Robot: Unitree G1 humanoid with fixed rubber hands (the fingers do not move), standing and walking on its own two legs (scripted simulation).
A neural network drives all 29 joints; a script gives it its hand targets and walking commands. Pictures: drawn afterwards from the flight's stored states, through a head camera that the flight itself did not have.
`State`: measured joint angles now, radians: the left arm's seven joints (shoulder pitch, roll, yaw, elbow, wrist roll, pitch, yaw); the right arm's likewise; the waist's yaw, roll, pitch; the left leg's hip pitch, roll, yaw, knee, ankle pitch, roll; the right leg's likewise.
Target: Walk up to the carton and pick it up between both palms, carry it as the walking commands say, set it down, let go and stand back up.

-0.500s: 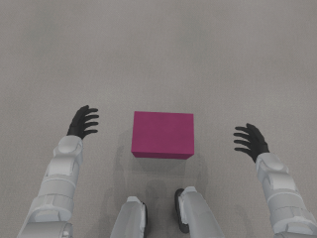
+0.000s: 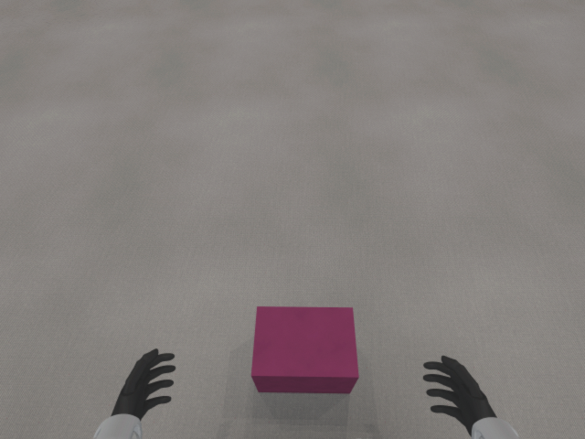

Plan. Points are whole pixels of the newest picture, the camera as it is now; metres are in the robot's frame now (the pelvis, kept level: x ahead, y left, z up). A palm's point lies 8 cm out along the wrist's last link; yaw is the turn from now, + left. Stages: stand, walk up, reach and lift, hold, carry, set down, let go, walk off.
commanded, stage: let go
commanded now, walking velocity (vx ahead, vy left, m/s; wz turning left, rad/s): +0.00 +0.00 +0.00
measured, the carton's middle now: (304, 350) +0.42 -0.04 -0.66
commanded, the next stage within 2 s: stand in 0.40 s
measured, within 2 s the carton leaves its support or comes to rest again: neither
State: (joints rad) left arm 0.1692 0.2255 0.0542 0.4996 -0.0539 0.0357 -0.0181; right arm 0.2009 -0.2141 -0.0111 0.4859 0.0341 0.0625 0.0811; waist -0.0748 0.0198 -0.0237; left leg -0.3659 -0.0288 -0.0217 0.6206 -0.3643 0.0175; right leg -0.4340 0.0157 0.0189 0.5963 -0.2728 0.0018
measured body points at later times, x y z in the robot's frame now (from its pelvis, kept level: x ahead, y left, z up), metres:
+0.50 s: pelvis -0.01 +0.00 +0.00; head +0.00 +0.00 +0.45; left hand +0.17 +0.24 -0.07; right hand +0.15 -0.25 -0.08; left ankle -0.03 +0.10 -0.73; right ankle +0.02 -0.12 -0.73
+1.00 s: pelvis +0.00 +0.00 +0.01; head +0.00 +0.00 +0.46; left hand +0.15 +0.25 -0.10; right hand +0.16 -0.29 -0.07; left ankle -0.03 +0.10 -0.73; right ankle +0.02 -0.12 -0.73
